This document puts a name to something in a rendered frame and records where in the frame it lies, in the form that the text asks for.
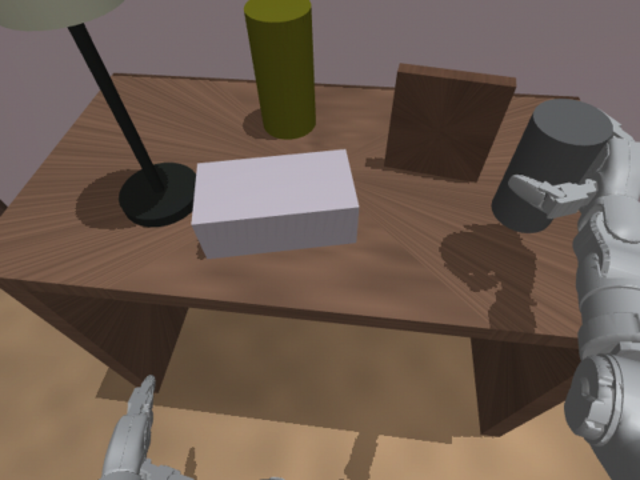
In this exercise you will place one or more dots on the desk lamp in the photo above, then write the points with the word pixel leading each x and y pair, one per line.
pixel 155 196

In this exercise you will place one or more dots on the desk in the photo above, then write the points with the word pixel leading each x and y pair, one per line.
pixel 430 255

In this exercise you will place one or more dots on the right robot arm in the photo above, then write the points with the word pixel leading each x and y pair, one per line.
pixel 603 403

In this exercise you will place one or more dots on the left robot hand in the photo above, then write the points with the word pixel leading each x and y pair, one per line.
pixel 130 441

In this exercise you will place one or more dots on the right robot hand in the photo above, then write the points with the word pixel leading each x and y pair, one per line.
pixel 615 171

